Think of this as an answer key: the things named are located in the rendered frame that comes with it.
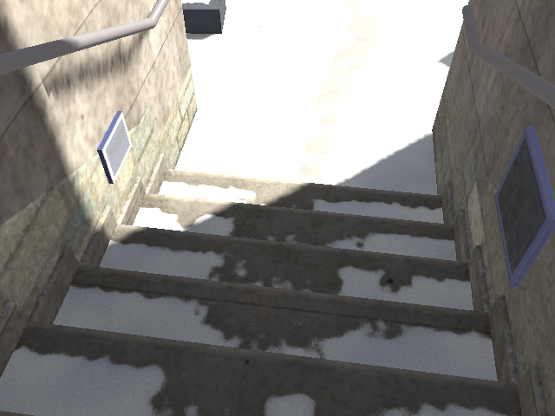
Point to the stairs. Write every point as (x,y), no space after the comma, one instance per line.
(242,296)

